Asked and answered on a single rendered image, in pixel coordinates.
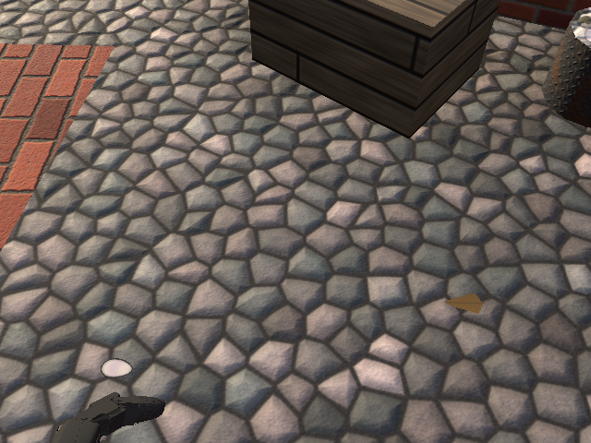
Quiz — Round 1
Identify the left robot hand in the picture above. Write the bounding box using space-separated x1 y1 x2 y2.
52 392 165 443

